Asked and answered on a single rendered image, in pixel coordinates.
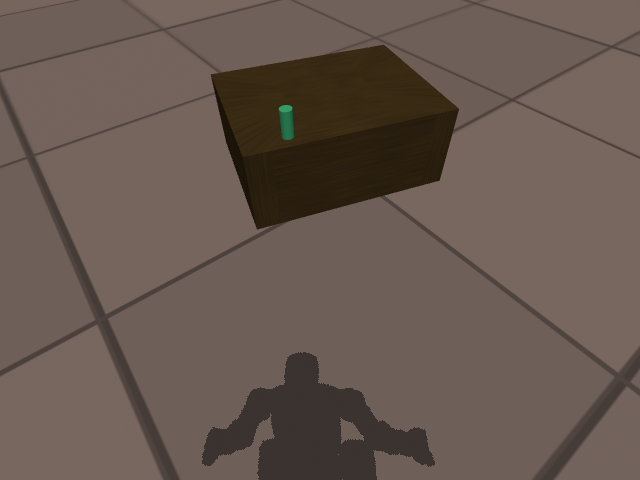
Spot can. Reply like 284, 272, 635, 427
279, 105, 295, 140

